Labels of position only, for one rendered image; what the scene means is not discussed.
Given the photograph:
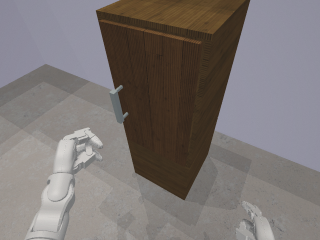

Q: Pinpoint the cupboard door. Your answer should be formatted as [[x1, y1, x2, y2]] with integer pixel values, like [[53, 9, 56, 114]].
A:
[[98, 19, 203, 167]]

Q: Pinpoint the robot left forearm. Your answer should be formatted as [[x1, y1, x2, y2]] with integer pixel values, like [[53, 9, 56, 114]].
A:
[[24, 172, 76, 240]]

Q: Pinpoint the robot left hand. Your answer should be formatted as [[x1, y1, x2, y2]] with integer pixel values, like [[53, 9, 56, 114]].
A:
[[53, 127, 103, 176]]

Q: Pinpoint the robot right hand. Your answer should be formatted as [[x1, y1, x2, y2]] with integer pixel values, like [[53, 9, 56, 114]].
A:
[[236, 201, 275, 240]]

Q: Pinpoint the handle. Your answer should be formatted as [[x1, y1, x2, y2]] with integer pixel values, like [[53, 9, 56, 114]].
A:
[[109, 85, 129, 124]]

